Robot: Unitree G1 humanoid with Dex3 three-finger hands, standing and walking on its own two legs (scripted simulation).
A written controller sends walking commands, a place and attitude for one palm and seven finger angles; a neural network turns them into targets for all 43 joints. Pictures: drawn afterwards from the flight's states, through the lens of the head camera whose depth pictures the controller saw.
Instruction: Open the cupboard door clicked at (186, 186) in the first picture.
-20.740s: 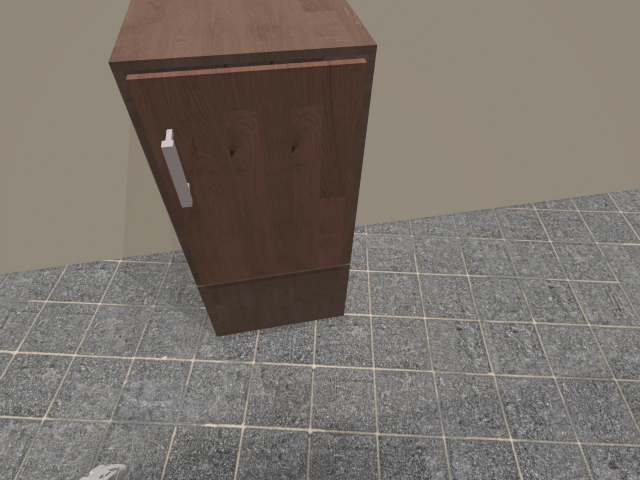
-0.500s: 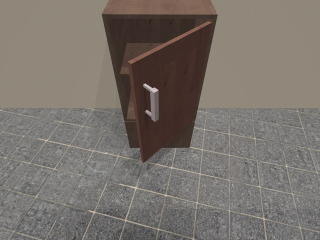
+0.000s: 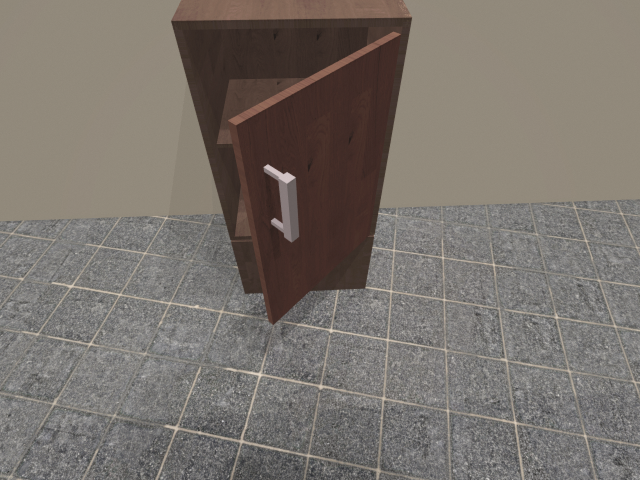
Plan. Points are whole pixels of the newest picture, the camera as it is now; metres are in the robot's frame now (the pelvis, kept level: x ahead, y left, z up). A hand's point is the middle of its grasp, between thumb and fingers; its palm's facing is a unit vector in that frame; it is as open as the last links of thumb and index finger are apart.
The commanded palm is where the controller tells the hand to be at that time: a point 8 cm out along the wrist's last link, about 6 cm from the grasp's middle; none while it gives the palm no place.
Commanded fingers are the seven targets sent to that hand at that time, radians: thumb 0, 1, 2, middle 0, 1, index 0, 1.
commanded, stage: walk to a spot facing it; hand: left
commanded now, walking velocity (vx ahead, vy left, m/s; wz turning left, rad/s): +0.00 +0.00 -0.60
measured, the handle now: (281, 204) +0.55 +0.11 -0.01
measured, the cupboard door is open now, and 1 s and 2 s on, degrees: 45 45 45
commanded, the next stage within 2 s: none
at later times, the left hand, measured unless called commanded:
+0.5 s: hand out of the picture +0.08 +0.15 -0.16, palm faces -0.18 -0.94 -0.29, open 7.3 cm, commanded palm none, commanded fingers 0.00 0.90 0.90 -0.20 -0.30 -0.20 -0.30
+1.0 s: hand (254, 453) +0.18 +0.11 -0.16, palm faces -0.50 -0.83 -0.26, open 7.4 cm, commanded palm none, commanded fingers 0.00 0.90 0.90 -0.20 -0.30 -0.20 -0.30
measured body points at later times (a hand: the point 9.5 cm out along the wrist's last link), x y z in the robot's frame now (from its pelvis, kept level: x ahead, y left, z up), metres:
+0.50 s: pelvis -0.01 -0.04 +0.00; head +0.03 -0.08 +0.45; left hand +0.09 +0.20 -0.13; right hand +0.03 -0.31 -0.15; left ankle +0.01 +0.12 -0.67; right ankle -0.04 -0.11 -0.74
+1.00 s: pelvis +0.00 -0.03 -0.01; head +0.04 -0.06 +0.44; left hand +0.21 +0.16 -0.14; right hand -0.09 -0.28 -0.15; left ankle +0.06 +0.11 -0.74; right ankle -0.06 -0.14 -0.72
